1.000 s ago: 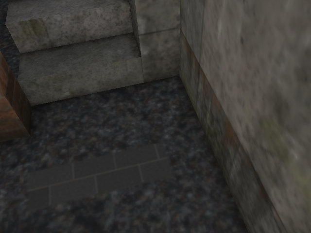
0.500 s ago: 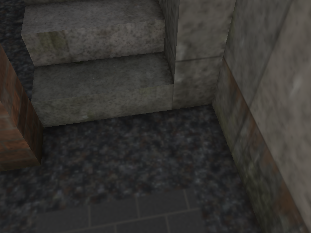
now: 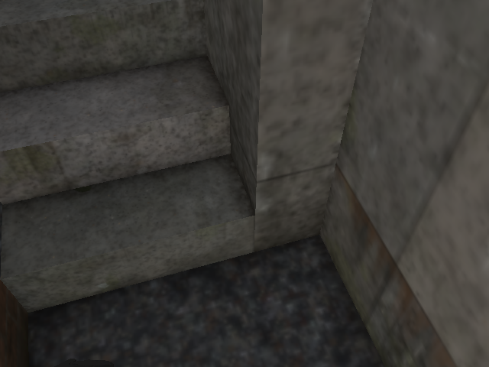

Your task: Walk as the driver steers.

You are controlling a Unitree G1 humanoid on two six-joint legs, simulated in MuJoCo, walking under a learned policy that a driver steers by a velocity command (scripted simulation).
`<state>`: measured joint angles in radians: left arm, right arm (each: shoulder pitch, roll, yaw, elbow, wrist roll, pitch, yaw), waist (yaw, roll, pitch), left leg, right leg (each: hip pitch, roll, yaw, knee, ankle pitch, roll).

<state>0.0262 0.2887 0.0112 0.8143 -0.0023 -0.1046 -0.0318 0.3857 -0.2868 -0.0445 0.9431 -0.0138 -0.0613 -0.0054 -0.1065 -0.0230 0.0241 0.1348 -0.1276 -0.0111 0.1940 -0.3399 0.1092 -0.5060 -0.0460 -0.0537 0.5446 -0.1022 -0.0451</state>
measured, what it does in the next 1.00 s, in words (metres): walks ahead, turning left: right foot, then left foot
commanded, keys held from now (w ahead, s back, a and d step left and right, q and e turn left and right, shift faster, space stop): w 0.06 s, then w+q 0.48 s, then q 0.36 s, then no key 0.10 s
